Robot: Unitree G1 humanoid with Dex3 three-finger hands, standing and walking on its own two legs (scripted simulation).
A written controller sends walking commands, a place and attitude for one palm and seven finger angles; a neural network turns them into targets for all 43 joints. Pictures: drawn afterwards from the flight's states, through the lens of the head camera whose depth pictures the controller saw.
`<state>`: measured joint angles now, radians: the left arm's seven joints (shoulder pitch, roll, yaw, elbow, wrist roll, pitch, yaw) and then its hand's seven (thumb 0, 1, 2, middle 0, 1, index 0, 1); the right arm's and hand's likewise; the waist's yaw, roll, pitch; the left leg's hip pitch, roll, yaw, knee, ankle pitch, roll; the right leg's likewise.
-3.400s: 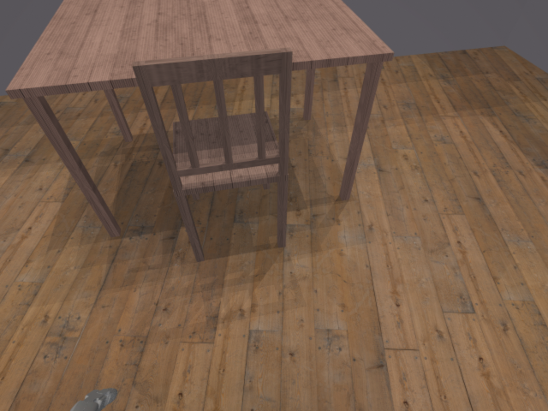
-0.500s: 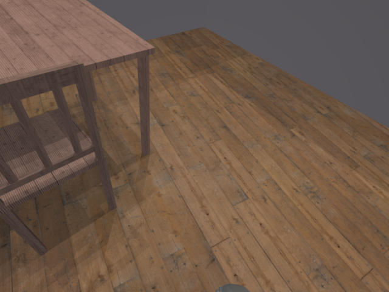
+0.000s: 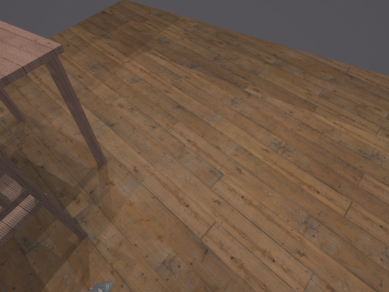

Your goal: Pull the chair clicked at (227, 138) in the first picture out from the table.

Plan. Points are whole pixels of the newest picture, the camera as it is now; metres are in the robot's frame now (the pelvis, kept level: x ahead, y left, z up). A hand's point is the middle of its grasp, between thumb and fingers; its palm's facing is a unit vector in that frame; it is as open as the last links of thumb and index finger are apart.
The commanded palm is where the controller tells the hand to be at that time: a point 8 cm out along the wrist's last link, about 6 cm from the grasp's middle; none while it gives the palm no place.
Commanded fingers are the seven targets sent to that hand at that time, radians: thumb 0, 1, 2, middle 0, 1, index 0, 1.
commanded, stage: walk to a spot facing it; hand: left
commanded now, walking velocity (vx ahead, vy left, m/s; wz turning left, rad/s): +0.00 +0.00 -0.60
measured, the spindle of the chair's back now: out of the picture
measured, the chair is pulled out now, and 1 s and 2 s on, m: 0.00 0.00 0.00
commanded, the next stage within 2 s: none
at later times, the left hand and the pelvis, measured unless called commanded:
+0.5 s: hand (82, 271) +0.18 +0.27 -0.16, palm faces -0.22 -0.95 -0.23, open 7.3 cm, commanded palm none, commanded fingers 0.00 0.90 0.90 -0.20 -0.30 -0.20 -0.30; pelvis +0.06 +0.07 +0.02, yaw -19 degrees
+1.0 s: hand (147, 232) +0.26 +0.13 -0.12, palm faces -0.57 -0.77 -0.28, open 7.3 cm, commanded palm none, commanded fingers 0.00 0.90 0.90 -0.20 -0.30 -0.20 -0.30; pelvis +0.05 +0.04 +0.02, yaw -37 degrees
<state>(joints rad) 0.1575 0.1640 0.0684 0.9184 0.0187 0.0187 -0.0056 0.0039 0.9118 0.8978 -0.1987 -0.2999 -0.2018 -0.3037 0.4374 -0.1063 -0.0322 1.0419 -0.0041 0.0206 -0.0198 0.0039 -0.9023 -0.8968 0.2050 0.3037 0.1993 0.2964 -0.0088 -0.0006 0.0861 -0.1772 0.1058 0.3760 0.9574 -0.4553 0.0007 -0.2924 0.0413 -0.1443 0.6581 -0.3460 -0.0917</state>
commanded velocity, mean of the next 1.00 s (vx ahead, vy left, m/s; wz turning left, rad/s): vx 0.00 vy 0.00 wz -0.60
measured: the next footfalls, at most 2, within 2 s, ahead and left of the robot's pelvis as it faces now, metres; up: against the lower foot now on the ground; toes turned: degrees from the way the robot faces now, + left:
left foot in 0.36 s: +0.14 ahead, +0.18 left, +0.00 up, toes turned -11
right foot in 0.78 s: +0.04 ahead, -0.06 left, +0.00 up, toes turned -36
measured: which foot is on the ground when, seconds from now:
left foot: up 0.00-0.34, down 0.36-0.78, up 0.80-1.00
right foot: down 0.00-0.36, up 0.38-0.76, down 0.78-1.00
